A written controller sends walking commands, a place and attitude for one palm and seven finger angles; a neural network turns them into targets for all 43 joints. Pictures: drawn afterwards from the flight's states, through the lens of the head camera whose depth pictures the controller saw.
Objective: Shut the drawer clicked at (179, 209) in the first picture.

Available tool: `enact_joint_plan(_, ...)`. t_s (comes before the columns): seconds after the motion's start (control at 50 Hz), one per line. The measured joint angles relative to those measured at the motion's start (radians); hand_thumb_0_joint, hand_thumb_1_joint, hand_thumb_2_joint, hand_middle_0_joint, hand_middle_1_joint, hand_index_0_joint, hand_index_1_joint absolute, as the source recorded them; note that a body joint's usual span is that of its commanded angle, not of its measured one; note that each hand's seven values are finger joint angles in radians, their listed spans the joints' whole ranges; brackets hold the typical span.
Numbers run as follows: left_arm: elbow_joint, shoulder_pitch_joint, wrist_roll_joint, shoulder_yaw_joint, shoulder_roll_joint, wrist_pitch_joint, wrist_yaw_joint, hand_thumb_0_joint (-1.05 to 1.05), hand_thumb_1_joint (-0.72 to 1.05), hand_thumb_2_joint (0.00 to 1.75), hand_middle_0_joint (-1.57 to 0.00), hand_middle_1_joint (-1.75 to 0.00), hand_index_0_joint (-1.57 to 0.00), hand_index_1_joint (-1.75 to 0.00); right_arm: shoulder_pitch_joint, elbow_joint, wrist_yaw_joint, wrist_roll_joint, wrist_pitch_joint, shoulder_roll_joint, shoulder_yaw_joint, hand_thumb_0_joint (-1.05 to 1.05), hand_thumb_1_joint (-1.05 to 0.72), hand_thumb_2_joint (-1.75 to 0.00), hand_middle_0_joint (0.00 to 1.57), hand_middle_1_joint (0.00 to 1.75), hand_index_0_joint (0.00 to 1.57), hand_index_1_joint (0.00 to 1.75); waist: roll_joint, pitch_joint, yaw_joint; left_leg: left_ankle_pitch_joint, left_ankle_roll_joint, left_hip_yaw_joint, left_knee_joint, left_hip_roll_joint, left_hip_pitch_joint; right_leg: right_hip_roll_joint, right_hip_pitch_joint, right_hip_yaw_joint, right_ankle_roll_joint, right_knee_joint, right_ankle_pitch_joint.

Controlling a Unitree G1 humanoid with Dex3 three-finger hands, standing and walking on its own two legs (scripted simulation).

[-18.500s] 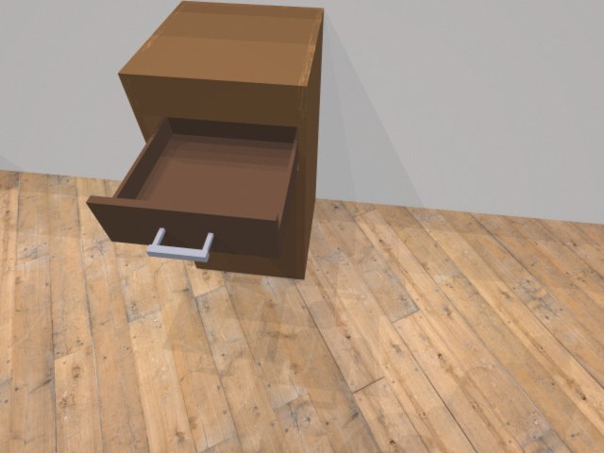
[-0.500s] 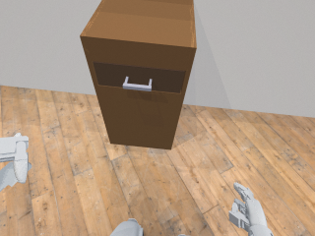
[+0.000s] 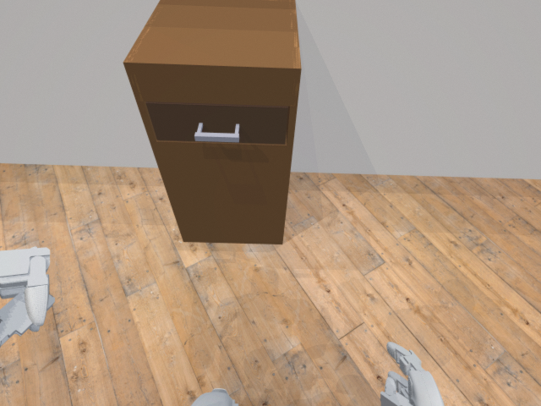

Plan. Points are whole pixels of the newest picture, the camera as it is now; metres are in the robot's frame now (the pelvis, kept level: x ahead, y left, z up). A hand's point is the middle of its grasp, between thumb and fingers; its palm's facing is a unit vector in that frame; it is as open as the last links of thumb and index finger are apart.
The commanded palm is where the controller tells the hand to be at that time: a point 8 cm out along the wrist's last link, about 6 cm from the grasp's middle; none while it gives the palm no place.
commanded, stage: stop stepping back and stand still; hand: left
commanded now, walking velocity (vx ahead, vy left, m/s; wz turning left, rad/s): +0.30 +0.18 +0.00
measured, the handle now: (218, 132) +0.81 +0.19 -0.12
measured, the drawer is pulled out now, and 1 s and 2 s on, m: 0.00 0.00 0.00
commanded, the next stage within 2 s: let the arm hang, fingers relaxed in 0.72 s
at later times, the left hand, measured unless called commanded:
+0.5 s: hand out of the picture +0.15 +0.26 +0.16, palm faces +0.40 -0.82 -0.42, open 3.3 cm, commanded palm +0.09 +0.30 +0.18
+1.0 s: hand out of the picture +0.12 +0.27 -0.10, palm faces +0.08 -0.93 -0.36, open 3.1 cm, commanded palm none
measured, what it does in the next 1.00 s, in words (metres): steps on the spot: left foot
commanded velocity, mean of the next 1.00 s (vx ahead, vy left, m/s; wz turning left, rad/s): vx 0.03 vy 0.01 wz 0.00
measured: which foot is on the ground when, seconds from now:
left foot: up 0.00-0.14, down 0.16-1.00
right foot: down 0.00-1.00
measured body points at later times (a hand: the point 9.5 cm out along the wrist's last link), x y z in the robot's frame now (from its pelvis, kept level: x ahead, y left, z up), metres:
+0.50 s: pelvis -0.03 +0.02 +0.00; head -0.03 +0.03 +0.45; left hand +0.12 +0.30 +0.19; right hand +0.15 -0.20 -0.07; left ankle +0.00 +0.12 -0.74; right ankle -0.03 -0.11 -0.74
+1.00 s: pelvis -0.04 +0.03 -0.01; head -0.03 +0.03 +0.44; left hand +0.11 +0.32 -0.07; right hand +0.12 -0.22 -0.12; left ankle +0.00 +0.13 -0.74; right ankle -0.03 -0.11 -0.74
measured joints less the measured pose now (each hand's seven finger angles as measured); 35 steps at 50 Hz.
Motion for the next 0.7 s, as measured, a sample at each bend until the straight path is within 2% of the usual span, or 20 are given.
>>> enact_joint_plan(0.02, 0.010, 0.007, 0.000, -0.005, -0.007, 0.006, 0.003, 0.02, 0.89, 0.90, -1.40, -1.60, -1.41, -1.59, 0.016, 0.011, -0.005, 0.005, 0.008, -0.008, -0.002, 0.01, -0.90, -0.90, 0.21, 0.30, 0.20, 0.30, -0.008, -0.013, 0.000, -0.012, 0.001, 0.005, 0.051, -0.014, 0.002, -0.008, 0.003, 0.004, 0.000, -0.008, 0.002)
enact_joint_plan(0.06, 0.035, 0.014, 0.004, -0.010, -0.025, 0.009, 0.013, 0.02, 0.89, 0.90, -1.40, -1.60, -1.41, -1.59, 0.049, 0.026, -0.018, 0.012, 0.014, -0.025, -0.007, 0.01, -0.90, -0.90, 0.21, 0.30, 0.20, 0.30, -0.023, -0.038, -0.003, -0.020, 0.009, 0.026, 0.048, -0.025, 0.046, -0.022, 0.013, 0.007, 0.001, -0.023, 0.007)
enact_joint_plan(0.14, 0.073, -0.007, 0.017, -0.031, -0.067, 0.005, 0.028, 0.02, 0.89, 0.90, -1.40, -1.60, -1.41, -1.59, 0.101, 0.035, -0.040, 0.018, -0.012, -0.082, -0.031, 0.02, -0.90, -0.90, 0.20, 0.30, 0.20, 0.30, -0.003, -0.061, -0.017, 0.015, 0.043, 0.026, -0.202, -0.007, 0.219, -0.021, 0.019, -0.023, 0.010, -0.006, -0.007)
enact_joint_plan(0.16, 0.075, -0.020, 0.020, -0.036, -0.072, 0.002, 0.027, 0.02, 0.89, 0.90, -1.40, -1.60, -1.41, -1.59, 0.103, 0.041, -0.043, 0.019, -0.020, -0.094, -0.041, 0.02, -0.90, -0.90, 0.20, 0.30, 0.20, 0.30, 0.004, -0.056, -0.022, 0.036, 0.029, 0.016, -0.241, -0.001, 0.244, -0.020, 0.016, -0.036, 0.013, 0.010, -0.016)
enact_joint_plan(0.2, 0.082, -0.042, 0.025, -0.036, -0.072, -0.002, 0.025, 0.02, 0.89, 0.90, -1.40, -1.60, -1.41, -1.59, 0.089, 0.054, -0.047, 0.021, -0.023, -0.097, -0.050, 0.02, -0.90, -0.90, 0.20, 0.30, 0.20, 0.30, -0.019, -0.031, -0.015, 0.048, 0.013, 0.021, -0.246, -0.017, 0.261, -0.037, 0.025, -0.033, 0.019, 0.027, -0.022)
enact_joint_plan(0.34, 0.073, -0.035, 0.029, -0.016, -0.046, -0.024, 0.019, 0.02, 0.89, 0.90, -1.40, -1.60, -1.41, -1.59, 0.037, 0.007, -0.035, 0.019, -0.046, -0.066, -0.033, 0.02, -0.90, -0.90, 0.20, 0.30, 0.20, 0.30, -0.018, -0.011, -0.017, 0.053, 0.021, 0.029, -0.235, -0.012, 0.265, -0.033, 0.038, -0.025, 0.025, 0.011, 0.004)
enact_joint_plan(0.42, 0.079, -0.041, 0.025, -0.023, -0.057, -0.032, 0.015, 0.02, 0.89, 0.90, -1.40, -1.60, -1.41, -1.59, 0.011, -0.005, -0.024, 0.015, -0.042, -0.040, -0.015, 0.01, -0.90, -0.90, 0.20, 0.30, 0.20, 0.30, -0.003, -0.012, -0.004, 0.057, 0.022, 0.028, -0.229, -0.002, 0.257, -0.022, 0.045, -0.025, 0.026, -0.018, 0.029)
enact_joint_plan(0.56, 0.099, -0.065, 0.030, -0.042, -0.085, -0.009, 0.013, 0.02, 0.89, 0.90, -1.40, -1.60, -1.41, -1.59, -0.003, -0.010, -0.026, 0.006, -0.033, -0.012, 0.013, 0.01, -0.90, -0.90, 0.20, 0.30, 0.20, 0.30, -0.002, -0.003, 0.020, 0.080, 0.035, 0.035, -0.260, -0.011, 0.263, -0.030, 0.053, -0.019, 0.038, -0.057, 0.059)
enact_joint_plan(0.7, 0.087, -0.077, 0.033, -0.038, -0.079, 0.005, 0.016, 0.02, 0.89, 0.90, -1.40, -1.60, -1.41, -1.59, 0.001, -0.010, -0.029, 0.002, -0.035, -0.003, 0.025, 0.01, -0.90, -0.90, 0.20, 0.30, 0.20, 0.30, -0.008, 0.017, 0.022, 0.098, 0.042, 0.037, -0.288, -0.021, 0.268, -0.039, 0.057, -0.018, 0.045, -0.080, 0.073)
